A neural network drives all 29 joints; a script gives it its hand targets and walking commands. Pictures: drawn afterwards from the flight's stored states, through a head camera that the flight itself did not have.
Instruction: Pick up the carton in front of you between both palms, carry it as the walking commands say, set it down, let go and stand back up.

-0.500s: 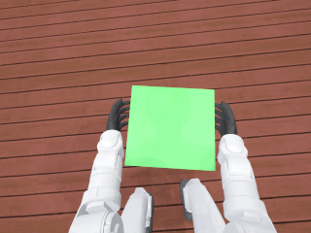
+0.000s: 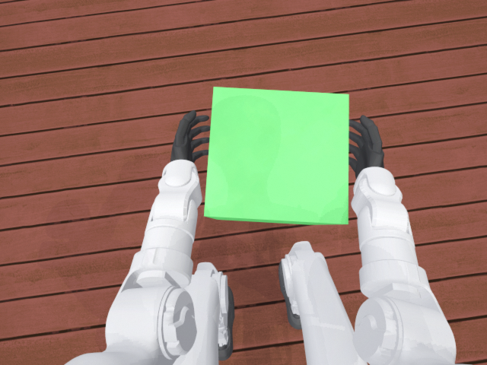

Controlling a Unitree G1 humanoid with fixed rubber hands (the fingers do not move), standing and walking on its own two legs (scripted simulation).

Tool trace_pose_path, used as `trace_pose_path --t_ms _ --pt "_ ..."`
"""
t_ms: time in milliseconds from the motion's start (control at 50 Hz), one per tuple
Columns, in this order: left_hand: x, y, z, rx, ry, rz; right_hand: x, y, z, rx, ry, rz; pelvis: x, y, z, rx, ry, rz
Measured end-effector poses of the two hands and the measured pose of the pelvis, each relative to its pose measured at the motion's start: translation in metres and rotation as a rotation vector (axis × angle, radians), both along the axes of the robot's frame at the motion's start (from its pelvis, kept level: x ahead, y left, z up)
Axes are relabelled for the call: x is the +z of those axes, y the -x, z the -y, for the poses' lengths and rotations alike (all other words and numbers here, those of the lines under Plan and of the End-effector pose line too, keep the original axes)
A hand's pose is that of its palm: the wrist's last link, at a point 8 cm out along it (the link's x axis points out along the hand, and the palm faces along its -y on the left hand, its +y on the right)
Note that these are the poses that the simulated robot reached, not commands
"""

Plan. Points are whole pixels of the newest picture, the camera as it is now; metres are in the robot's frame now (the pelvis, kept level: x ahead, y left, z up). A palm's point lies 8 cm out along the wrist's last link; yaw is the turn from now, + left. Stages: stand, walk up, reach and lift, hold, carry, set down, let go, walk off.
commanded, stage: set down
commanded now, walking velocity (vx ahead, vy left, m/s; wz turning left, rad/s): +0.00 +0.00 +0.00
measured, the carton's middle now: (270, 169) +0.43 -0.07 -0.17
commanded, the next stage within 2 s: none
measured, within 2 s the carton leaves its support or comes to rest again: rests again in 1.50 s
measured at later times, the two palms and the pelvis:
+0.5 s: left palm (210, 161) +0.49 +0.05 -0.24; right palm (346, 177) +0.41 -0.24 -0.24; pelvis -0.03 -0.01 -0.12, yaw +1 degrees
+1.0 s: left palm (220, 166) +0.51 +0.03 -0.34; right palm (342, 177) +0.43 -0.26 -0.32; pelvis -0.03 +0.00 -0.18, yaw -1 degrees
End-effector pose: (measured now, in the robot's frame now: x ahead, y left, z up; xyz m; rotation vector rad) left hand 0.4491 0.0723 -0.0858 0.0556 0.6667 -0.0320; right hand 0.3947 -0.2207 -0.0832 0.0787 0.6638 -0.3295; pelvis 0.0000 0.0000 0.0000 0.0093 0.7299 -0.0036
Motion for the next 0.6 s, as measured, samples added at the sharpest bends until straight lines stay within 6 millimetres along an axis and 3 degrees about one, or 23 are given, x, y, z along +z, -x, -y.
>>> trace_pose_path --t_ms 260,600 --pt "-0.083 -0.022 0.015 -0.044 -0.011 -0.014 -0.084 -0.009 0.013 -0.043 -0.012 -0.015 -0.067 0.015 0.006 0.006 -0.005 -0.053" --pt "-0.186 -0.048 0.03 -0.112 -0.038 -0.048 -0.189 -0.019 0.024 -0.079 -0.005 -0.056 -0.139 0.03 0.007 0.014 0.003 -0.068"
